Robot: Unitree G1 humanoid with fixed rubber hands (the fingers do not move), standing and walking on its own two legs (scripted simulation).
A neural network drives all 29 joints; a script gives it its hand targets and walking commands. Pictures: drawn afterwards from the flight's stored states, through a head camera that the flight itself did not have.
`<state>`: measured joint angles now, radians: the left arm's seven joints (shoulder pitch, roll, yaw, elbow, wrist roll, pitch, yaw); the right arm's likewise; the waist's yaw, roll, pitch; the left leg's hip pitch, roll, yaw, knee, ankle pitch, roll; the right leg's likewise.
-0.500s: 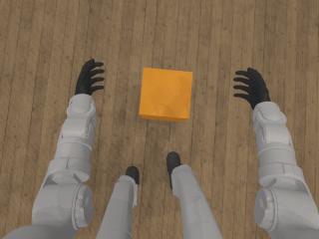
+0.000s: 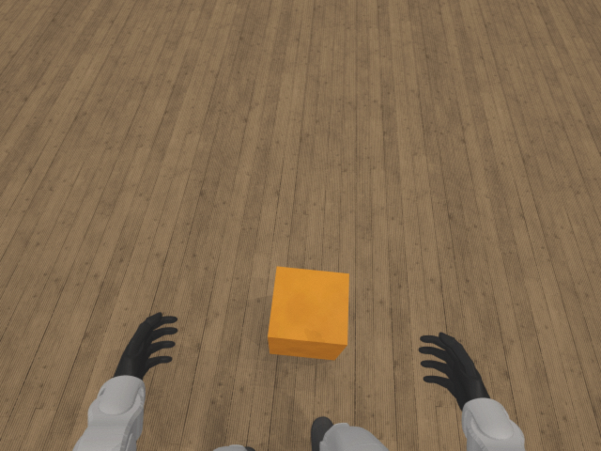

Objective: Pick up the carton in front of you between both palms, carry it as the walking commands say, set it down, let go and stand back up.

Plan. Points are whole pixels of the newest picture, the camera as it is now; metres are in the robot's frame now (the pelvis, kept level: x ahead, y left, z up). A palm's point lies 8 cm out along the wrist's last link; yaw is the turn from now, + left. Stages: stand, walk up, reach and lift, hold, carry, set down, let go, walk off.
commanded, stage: let go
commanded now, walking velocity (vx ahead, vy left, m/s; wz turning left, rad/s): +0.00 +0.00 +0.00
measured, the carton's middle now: (307, 315) +0.44 -0.07 -0.64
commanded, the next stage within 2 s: stand in 0.58 s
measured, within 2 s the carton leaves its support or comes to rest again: neither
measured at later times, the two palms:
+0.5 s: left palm (93, 408) +0.18 +0.25 -0.06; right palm (460, 393) +0.18 -0.22 -0.06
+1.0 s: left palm (112, 429) +0.15 +0.25 -0.12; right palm (490, 438) +0.12 -0.27 -0.11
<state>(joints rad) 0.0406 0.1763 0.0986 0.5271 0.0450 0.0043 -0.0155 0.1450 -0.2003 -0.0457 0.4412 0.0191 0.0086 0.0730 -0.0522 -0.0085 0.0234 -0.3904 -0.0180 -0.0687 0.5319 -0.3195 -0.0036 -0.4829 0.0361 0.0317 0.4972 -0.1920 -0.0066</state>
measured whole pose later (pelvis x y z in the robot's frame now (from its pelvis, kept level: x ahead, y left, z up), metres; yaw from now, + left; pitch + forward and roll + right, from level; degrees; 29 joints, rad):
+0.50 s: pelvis +0.02 +0.02 +0.01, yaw -1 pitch -3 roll -1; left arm 0.22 0.20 0.03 0.45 0.00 0.10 -0.05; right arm 0.22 -0.23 -0.04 0.40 -0.02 0.17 0.05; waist 0.00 0.03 0.08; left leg -0.05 -0.03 -0.05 0.46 -0.34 0.02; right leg -0.16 0.03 0.05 0.44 -0.22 0.01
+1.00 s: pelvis +0.06 +0.00 -0.01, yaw -4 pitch +4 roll -1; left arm 0.33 0.24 0.01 0.77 0.02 -0.05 0.02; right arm 0.35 -0.27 0.00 0.66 -0.02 -0.03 -0.05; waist -0.02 0.02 -0.10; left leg -0.20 0.02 0.00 0.59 -0.48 0.00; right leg -0.35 0.08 0.09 0.64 -0.36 -0.02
